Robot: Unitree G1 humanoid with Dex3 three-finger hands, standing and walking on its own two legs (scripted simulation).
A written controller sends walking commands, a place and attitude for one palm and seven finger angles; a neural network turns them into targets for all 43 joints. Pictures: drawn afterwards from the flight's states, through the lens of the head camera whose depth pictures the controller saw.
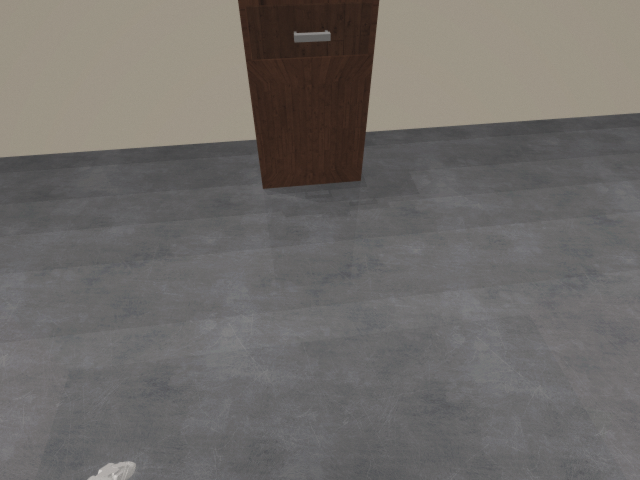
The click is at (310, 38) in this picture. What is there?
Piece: drawer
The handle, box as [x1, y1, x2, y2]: [294, 30, 330, 42]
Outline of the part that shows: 330,33 327,30 325,30 324,32 297,33 294,31 294,41 296,42 330,40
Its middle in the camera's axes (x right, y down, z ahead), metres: -0.04 -0.75 +1.42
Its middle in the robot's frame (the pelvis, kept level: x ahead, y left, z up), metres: +1.56 +0.11 -0.04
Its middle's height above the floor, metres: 0.73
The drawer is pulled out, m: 0.00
